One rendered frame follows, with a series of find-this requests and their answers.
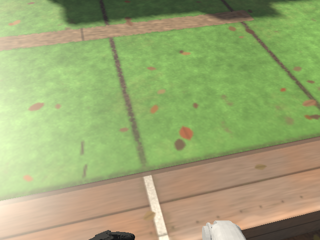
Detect robot left hand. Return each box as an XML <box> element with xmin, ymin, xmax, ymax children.
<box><xmin>89</xmin><ymin>230</ymin><xmax>135</xmax><ymax>240</ymax></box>

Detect robot right thigh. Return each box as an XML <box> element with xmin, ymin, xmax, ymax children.
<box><xmin>202</xmin><ymin>220</ymin><xmax>246</xmax><ymax>240</ymax></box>

